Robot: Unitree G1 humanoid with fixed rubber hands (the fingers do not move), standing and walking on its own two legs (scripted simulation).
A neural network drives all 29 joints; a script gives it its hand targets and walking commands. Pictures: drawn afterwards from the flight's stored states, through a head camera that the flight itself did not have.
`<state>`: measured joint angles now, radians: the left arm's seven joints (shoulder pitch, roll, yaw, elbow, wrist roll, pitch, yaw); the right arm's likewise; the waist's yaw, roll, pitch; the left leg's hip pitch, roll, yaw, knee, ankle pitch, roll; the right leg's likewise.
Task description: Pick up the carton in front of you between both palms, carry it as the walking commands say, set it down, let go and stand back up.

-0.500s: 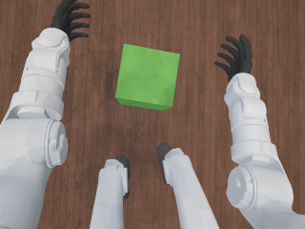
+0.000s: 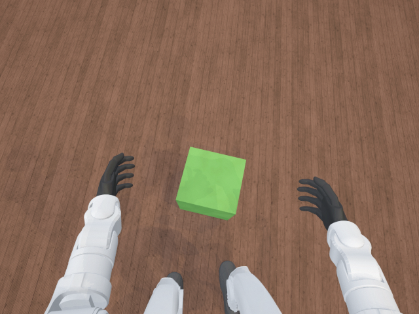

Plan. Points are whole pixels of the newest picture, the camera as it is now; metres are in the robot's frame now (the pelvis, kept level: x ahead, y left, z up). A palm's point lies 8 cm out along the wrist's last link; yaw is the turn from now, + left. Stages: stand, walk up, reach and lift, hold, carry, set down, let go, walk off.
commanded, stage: let go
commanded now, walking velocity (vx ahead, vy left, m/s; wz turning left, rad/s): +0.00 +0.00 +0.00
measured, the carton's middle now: (210, 186) +0.46 -0.05 -0.60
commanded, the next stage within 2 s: stand in 0.94 s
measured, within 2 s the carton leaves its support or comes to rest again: neither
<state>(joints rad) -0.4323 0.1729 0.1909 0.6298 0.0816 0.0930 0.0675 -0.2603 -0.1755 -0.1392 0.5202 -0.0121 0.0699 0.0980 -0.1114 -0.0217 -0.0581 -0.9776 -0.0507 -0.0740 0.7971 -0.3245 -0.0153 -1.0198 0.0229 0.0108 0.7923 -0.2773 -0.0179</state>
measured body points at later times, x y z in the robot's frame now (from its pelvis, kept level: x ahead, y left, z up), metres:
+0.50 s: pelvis +0.05 +0.02 +0.05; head +0.09 +0.02 +0.50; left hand +0.25 +0.24 -0.03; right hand +0.21 -0.22 -0.03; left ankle +0.01 +0.13 -0.69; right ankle +0.03 -0.10 -0.69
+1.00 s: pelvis +0.03 +0.01 +0.05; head +0.03 +0.01 +0.50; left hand +0.21 +0.25 -0.03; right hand +0.20 -0.25 -0.03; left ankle +0.01 +0.13 -0.69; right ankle +0.03 -0.10 -0.69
